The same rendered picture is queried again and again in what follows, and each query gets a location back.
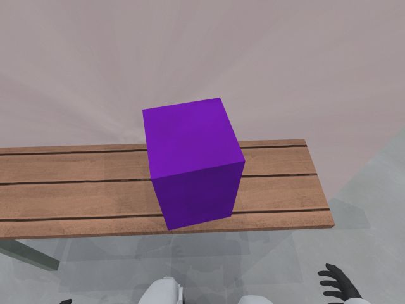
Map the table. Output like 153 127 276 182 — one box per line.
0 139 335 271

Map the robot right hand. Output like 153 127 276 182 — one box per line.
318 263 362 304

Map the carton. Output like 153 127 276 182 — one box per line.
142 98 245 230

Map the robot left thigh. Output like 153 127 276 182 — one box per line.
138 279 184 304

